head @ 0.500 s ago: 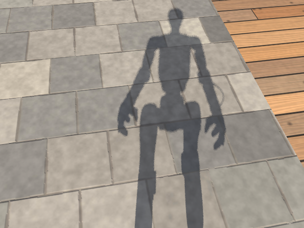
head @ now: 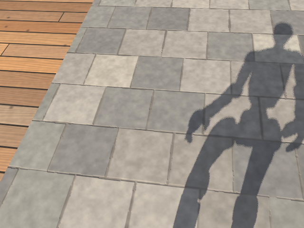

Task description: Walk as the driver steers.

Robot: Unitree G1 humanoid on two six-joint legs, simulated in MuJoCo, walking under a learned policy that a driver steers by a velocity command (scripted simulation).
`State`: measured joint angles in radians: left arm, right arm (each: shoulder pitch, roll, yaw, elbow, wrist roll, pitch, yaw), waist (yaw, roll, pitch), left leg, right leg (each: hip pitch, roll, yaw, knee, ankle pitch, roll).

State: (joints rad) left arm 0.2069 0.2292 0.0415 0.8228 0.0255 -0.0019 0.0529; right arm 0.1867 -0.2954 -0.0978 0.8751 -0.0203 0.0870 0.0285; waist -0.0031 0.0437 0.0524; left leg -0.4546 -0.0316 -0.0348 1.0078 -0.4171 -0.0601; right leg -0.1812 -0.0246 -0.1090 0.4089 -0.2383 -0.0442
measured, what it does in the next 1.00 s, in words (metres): walks ahead, turning left: left foot, then right foot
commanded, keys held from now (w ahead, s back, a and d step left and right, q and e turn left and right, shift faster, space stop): q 0.32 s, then w+q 0.10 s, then w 0.58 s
